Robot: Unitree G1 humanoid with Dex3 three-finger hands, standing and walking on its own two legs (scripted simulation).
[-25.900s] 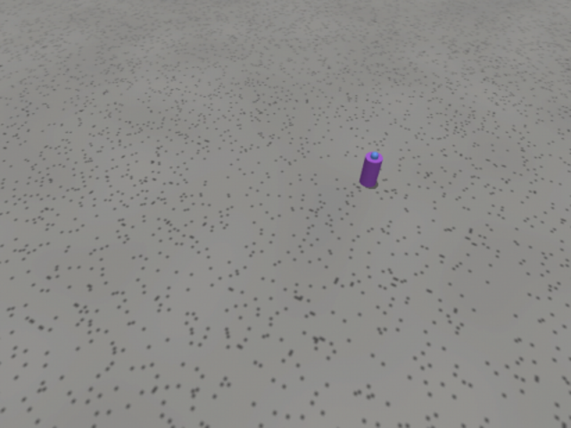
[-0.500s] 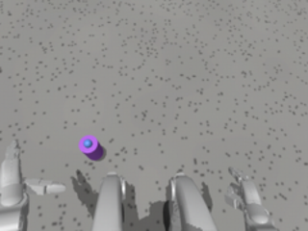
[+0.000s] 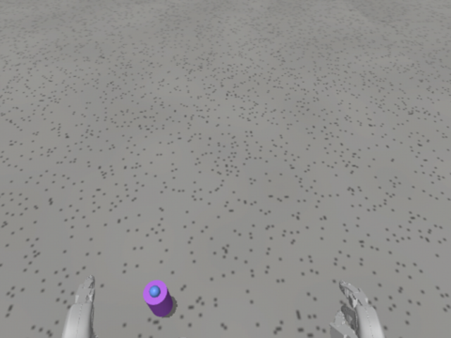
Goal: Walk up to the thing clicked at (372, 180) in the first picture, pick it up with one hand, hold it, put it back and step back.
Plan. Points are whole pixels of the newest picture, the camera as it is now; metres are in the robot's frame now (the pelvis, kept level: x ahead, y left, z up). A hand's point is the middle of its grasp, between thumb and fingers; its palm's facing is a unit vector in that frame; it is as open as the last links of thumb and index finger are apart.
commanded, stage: home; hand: left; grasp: from the side
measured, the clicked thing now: (158, 297) +0.39 +0.23 -0.62
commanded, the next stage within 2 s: stand in 1.70 s
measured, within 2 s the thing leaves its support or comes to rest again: neither
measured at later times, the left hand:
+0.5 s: hand (128, 337) +0.16 +0.16 -0.04, palm faces +0.13 -0.95 -0.28, open 17.4 cm
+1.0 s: hand out of the picture +0.15 +0.16 -0.04, palm faces +0.12 -0.95 -0.27, open 17.3 cm
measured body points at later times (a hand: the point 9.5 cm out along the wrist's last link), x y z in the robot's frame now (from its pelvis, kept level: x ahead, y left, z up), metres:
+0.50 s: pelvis -0.01 -0.02 +0.01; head +0.01 -0.02 +0.46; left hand +0.15 +0.21 -0.02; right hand +0.15 -0.26 -0.06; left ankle +0.02 +0.11 -0.68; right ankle +0.00 -0.14 -0.68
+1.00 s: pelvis -0.01 -0.02 +0.01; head +0.00 -0.02 +0.46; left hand +0.14 +0.21 -0.02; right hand +0.15 -0.26 -0.06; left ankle +0.02 +0.11 -0.68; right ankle +0.00 -0.14 -0.68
